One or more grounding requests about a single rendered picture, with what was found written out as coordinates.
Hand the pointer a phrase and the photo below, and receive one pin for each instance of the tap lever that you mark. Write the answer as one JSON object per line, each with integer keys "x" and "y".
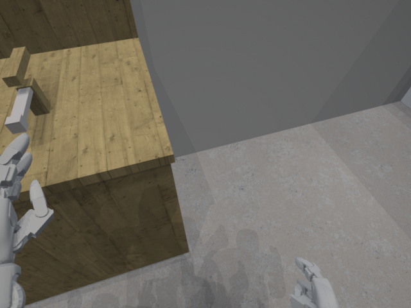
{"x": 17, "y": 122}

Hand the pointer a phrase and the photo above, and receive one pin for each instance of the counter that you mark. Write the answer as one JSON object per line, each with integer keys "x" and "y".
{"x": 100, "y": 149}

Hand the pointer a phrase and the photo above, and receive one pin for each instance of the left robot hand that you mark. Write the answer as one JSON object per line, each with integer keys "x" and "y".
{"x": 14, "y": 163}

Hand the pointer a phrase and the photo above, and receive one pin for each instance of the right robot hand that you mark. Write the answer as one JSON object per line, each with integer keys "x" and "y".
{"x": 319, "y": 294}

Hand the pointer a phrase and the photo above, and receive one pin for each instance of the robot left forearm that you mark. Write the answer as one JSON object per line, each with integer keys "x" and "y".
{"x": 12, "y": 294}

